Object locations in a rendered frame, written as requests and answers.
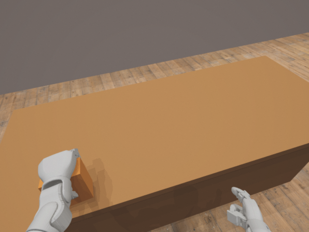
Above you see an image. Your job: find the right robot forearm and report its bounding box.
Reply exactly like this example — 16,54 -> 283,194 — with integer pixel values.
245,219 -> 271,232

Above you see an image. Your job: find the right robot hand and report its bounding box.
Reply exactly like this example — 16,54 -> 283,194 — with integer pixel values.
227,187 -> 263,229

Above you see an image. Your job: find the left robot forearm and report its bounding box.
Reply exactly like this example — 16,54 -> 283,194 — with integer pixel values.
26,176 -> 72,232

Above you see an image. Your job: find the table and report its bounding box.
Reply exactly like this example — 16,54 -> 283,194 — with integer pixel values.
0,56 -> 309,232

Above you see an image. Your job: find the sponge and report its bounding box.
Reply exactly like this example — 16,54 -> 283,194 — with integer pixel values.
38,157 -> 94,206

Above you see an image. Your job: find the left robot hand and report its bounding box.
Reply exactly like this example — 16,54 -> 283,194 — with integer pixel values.
38,148 -> 81,200

